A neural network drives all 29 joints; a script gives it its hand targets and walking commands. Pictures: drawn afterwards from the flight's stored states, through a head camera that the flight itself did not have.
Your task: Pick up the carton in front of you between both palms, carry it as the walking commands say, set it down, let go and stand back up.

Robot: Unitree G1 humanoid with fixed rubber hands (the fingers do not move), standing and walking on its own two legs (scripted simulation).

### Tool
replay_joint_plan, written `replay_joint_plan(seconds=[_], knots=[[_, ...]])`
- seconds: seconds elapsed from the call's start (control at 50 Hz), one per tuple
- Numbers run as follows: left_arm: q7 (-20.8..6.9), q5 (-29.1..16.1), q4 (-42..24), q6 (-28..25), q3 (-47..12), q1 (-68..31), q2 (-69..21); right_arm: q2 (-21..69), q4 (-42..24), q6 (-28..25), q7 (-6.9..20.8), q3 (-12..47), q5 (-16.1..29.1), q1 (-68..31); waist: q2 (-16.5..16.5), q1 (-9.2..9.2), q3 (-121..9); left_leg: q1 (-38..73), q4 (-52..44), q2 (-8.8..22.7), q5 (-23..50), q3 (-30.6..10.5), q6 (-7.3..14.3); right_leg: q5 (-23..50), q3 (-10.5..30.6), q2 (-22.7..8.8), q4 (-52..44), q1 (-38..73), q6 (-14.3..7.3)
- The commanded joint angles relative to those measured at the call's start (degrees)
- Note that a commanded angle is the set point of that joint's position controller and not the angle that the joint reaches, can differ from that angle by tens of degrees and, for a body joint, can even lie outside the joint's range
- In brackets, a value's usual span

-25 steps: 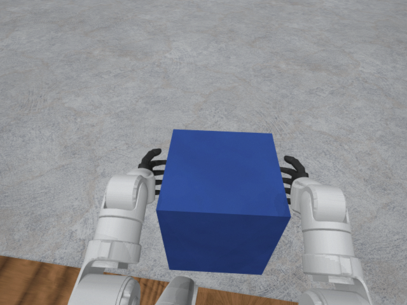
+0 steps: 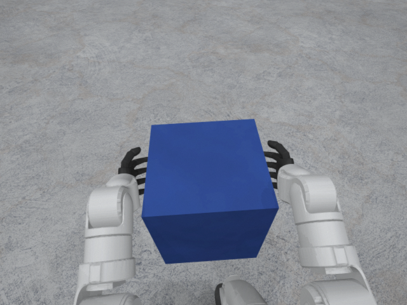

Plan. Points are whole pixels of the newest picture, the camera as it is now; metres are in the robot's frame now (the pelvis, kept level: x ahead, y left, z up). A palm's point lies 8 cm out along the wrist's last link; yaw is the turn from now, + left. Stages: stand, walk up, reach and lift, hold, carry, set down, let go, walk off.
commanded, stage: carry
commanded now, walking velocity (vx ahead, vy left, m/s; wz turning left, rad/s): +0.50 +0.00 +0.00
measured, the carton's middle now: (207, 195) +0.35 -0.04 +0.00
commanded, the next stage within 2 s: none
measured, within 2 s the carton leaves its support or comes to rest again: neither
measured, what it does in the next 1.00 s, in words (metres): goes down: right foot 0.15 m lower, then left foot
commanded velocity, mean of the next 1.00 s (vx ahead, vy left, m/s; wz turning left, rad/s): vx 0.50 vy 0.00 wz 0.00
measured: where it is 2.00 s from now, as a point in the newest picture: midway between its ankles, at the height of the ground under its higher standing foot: (183, 142)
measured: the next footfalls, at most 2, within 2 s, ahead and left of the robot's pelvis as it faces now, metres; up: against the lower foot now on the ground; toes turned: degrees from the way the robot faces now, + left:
right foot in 0.08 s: +0.28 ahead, -0.08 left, -0.15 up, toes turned -5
left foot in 0.48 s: +0.59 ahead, +0.10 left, -0.15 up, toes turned +5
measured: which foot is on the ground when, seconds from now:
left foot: down 0.00-0.10, up 0.12-0.46, down 0.48-0.96, up 0.98-1.00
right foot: up 0.00-0.06, down 0.08-0.50, up 0.52-0.92, down 0.94-1.00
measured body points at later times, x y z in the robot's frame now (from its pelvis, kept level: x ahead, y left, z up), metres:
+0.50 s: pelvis +0.41 +0.01 -0.09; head +0.46 +0.01 +0.36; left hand +0.76 +0.17 -0.02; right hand +0.76 -0.14 -0.02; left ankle +0.55 +0.09 -0.81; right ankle +0.25 -0.08 -0.78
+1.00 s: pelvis +0.74 -0.04 -0.07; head +0.71 -0.05 +0.37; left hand +1.02 +0.11 +0.01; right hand +1.01 -0.19 +0.00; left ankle +0.57 +0.08 -0.75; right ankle +0.81 -0.12 -0.80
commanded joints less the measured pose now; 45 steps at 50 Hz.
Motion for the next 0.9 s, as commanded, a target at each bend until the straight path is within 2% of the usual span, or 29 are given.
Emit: replay_joint_plan(seconds=[0.0,0.02,0.04,0.06,0.08,0.1,0.12,0.14,0.16,0.18,0.2,0.24,0.28,0.32,0.34,0.38,0.42,0.44,0.46,0.48,0.5,0.52,0.56,0.58,0.6,0.66,0.76,0.84,0.88], knots=[[-8.72,-18.95,-6.69,-2.58,-40.05,-40.37,-52.34,64.01,-12.20,-2.01,16.12,36.22,24.80,-36.74,10.03,0.55,-18.87,5.50,-4.20,7.75,36.04,-9.28,1.88,10.57,-7.36,3.44,-12.74,17.75,-0.66],[-8.62,-18.85,-6.30,-2.18,-40.13,-39.59,-51.45,62.98,-11.27,-1.77,15.98,35.86,23.96,-35.19,9.56,1.79,-18.44,8.82,0.33,8.22,41.95,-9.28,1.48,9.54,-7.42,2.74,-16.56,18.81,-1.72],[-8.74,-18.71,-5.95,-1.69,-40.21,-38.46,-50.74,61.64,-10.10,-1.52,15.77,35.49,23.11,-33.66,10.08,5.51,-19.56,9.95,8.09,9.47,51.34,-8.09,0.90,7.90,-7.31,1.87,-20.55,24.01,-3.10],[-9.06,-17.59,-3.94,-1.26,-39.99,-36.83,-49.65,60.45,-7.81,-1.03,15.71,34.95,22.20,-30.26,5.36,8.67,-21.15,4.71,16.91,7.99,51.55,-4.48,-0.98,8.96,-8.47,1.17,-22.42,33.76,-2.92],[-9.56,-17.54,-3.95,-0.87,-39.34,-37.26,-48.13,59.11,-9.04,-1.06,15.44,34.32,21.67,-33.16,-3.58,9.37,-22.74,-14.36,33.91,5.03,15.32,-3.17,-3.85,23.64,-0.84,-8.31,-9.99,51.56,-7.33],[-9.59,-18.01,-0.35,-0.40,-38.93,-36.42,-47.70,58.16,-8.58,-0.02,14.93,32.84,21.37,-34.13,-7.37,11.98,-33.16,-36.10,46.02,3.70,-0.30,-6.62,-6.15,41.19,16.58,-19.87,6.35,76.81,-15.60],[-9.63,-19.08,2.12,-0.42,-38.80,-32.77,-48.93,58.10,-8.36,0.92,14.56,32.86,20.60,-31.54,-8.38,15.24,-40.06,-45.19,49.52,4.54,3.07,-7.04,-6.44,20.37,28.98,-22.80,1.42,81.74,-21.28],[-9.98,-21.52,-0.66,-0.96,-40.75,-34.95,-52.21,58.53,-11.13,0.97,14.30,32.93,19.63,-33.57,-3.63,16.13,-41.21,-44.80,44.38,6.82,6.66,-7.94,-5.46,-4.44,32.13,-21.91,-4.24,75.37,-21.54],[-10.65,-24.19,-2.79,-1.25,-42.29,-39.08,-56.02,59.24,-13.02,0.70,13.87,32.17,18.17,-35.54,4.89,16.19,-37.97,-43.56,36.61,9.37,17.00,-9.71,-5.01,-6.95,29.26,-18.99,-5.23,68.68,-17.70],[-11.07,-26.99,-5.55,-1.93,-44.43,-43.17,-58.70,58.87,-15.52,0.26,13.56,31.64,18.01,-37.76,3.98,15.29,-34.89,-40.42,33.33,9.65,19.13,-8.28,-4.96,-4.01,28.07,-18.22,-5.29,60.37,-16.42],[-11.33,-28.85,-7.18,-2.28,-46.03,-45.26,-61.80,58.90,-14.92,-0.11,13.26,30.89,16.67,-36.21,6.14,12.84,-31.23,-36.60,27.63,10.32,20.84,-6.69,-5.21,-6.29,24.33,-16.64,-8.13,50.95,-15.81],[-11.81,-30.86,-9.02,-3.17,-47.85,-46.83,-63.95,59.26,-15.65,-1.05,12.64,30.95,14.86,-34.41,1.39,12.17,-29.04,-33.52,18.68,11.39,19.90,-5.41,-5.72,-8.29,20.21,-13.99,-9.48,44.70,-14.58],[-12.25,-31.45,-8.45,-3.88,-48.67,-44.93,-64.19,59.13,-16.72,-2.00,12.15,31.88,13.65,-32.71,-2.88,12.70,-29.25,-33.40,10.50,11.34,24.53,-3.71,-5.96,1.50,15.82,-11.88,-8.26,46.04,-13.47],[-12.88,-30.97,-7.83,-4.67,-49.41,-42.48,-64.20,58.99,-17.33,-2.94,12.04,33.66,12.15,-30.58,-3.44,13.71,-28.33,-27.80,-1.48,10.05,30.89,-1.17,-5.67,8.81,9.56,-8.92,-8.34,43.58,-11.10],[-13.10,-30.47,-6.72,-4.95,-49.64,-41.01,-63.80,57.91,-17.68,-3.34,12.14,33.91,11.75,-29.94,-4.62,12.23,-26.97,-24.09,-9.85,9.94,35.20,0.21,-6.05,9.98,6.83,-8.61,-10.75,42.96,-8.78],[-13.46,-29.46,-6.36,-5.38,-49.30,-38.81,-62.91,58.02,-18.00,-3.84,12.32,35.51,11.84,-29.00,-3.35,11.96,-26.56,-12.96,-20.92,6.65,43.66,4.37,-6.06,15.25,2.11,-6.59,-12.59,41.92,-5.02],[-13.17,-27.51,-6.17,-5.72,-48.80,-36.84,-60.93,57.43,-19.60,-3.70,12.96,37.08,13.06,-29.84,-5.28,9.96,-26.48,-3.79,-31.71,4.38,48.99,7.50,-5.74,23.47,-1.84,-6.14,-4.60,44.31,-3.02],[-12.87,-26.94,-6.57,-5.59,-48.32,-36.27,-59.43,57.57,-19.39,-3.50,13.33,37.11,13.71,-28.82,-4.59,8.23,-28.77,6.67,-36.62,5.06,55.04,8.27,-5.09,19.60,-4.82,-4.97,2.12,41.30,-1.14],[-12.67,-26.04,-6.78,-5.37,-47.76,-36.53,-57.52,56.81,-19.40,-3.19,13.71,37.30,14.33,-28.02,-1.12,7.48,-31.09,19.15,-35.49,11.37,60.96,1.72,-3.53,4.51,-6.09,-4.72,9.56,32.61,0.85],[-12.57,-25.76,-6.24,-4.51,-47.34,-36.12,-57.37,55.02,-18.24,-2.77,13.74,36.61,14.19,-27.78,11.61,8.22,-37.53,37.26,-25.82,28.91,87.30,-18.47,3.13,-30.89,-4.55,-0.99,21.55,18.02,2.87],[-12.49,-25.46,-4.73,-3.49,-46.27,-32.64,-56.14,53.93,-16.68,-2.44,13.70,36.20,14.69,-25.58,20.21,7.51,-42.06,45.80,-31.44,32.39,78.34,-32.90,10.60,-48.63,-2.02,6.27,35.69,5.42,4.01],[-12.33,-25.14,-5.15,-2.97,-46.26,-32.26,-56.38,54.87,-17.37,-1.90,13.91,36.56,15.56,-24.30,16.63,7.46,-39.65,44.69,-33.62,30.90,66.91,-31.29,9.43,-47.53,0.41,3.18,37.40,0.19,2.96],[-12.13,-23.95,-5.39,-2.05,-45.40,-32.89,-58.08,57.58,-19.29,-0.59,14.67,36.96,16.28,-26.31,8.09,7.34,-32.21,37.35,-36.22,27.82,66.38,-23.41,4.89,-41.81,-0.08,-0.09,30.79,-2.53,2.84],[-12.11,-23.00,-4.63,-1.63,-44.70,-31.29,-58.62,58.73,-19.82,0.07,15.15,37.37,16.57,-26.91,6.83,7.50,-30.71,33.59,-37.92,26.67,64.95,-20.24,3.49,-39.73,0.01,-1.25,25.81,-0.79,3.06],[-12.20,-21.87,-4.00,-1.24,-44.29,-29.71,-59.25,59.81,-19.79,0.67,15.66,37.81,16.71,-26.62,6.86,7.71,-29.89,31.32,-39.54,25.99,64.31,-17.62,2.12,-38.45,-0.27,-1.78,21.68,1.52,3.30],[-12.29,-20.03,-4.91,-0.51,-44.51,-26.56,-60.59,61.39,-21.54,2.13,17.48,38.11,17.73,-26.00,9.60,7.73,-28.06,28.25,-41.99,24.58,65.35,-11.29,1.10,-37.55,-3.66,-0.68,11.46,4.86,4.41],[-11.91,-17.34,-10.35,1.49,-45.53,-19.94,-60.26,61.12,-22.87,4.75,19.64,37.63,16.71,-17.40,13.35,7.70,-21.26,23.50,-43.73,20.87,63.38,-3.12,-0.44,-25.97,-8.38,-0.13,-2.41,7.67,4.37],[-13.31,-17.78,-14.68,3.65,-47.15,-15.26,-58.96,59.09,-25.15,6.19,19.87,37.68,14.38,-9.63,13.97,7.65,-16.81,20.92,-42.40,20.41,62.48,0.21,-2.16,-18.39,-11.02,0.44,-11.83,14.14,3.09],[-14.25,-18.35,-16.09,4.44,-47.59,-12.08,-58.26,58.01,-27.21,6.75,19.76,38.06,13.26,-7.07,11.84,8.90,-17.68,16.15,-34.38,19.25,61.93,4.05,-4.09,-18.54,-14.71,2.27,-15.68,25.97,2.23]])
